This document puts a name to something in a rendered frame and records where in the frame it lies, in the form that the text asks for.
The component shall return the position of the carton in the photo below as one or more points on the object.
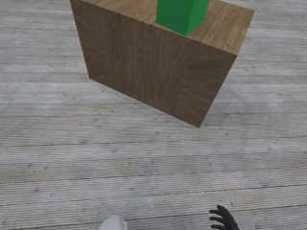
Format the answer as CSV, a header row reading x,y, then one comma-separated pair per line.
x,y
181,16

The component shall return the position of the right robot hand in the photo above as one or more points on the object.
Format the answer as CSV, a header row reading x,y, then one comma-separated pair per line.
x,y
227,219

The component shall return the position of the robot left thigh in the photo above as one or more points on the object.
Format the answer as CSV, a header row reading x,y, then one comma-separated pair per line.
x,y
114,223

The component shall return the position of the pedestal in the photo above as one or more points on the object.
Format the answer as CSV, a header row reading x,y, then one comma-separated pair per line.
x,y
126,50

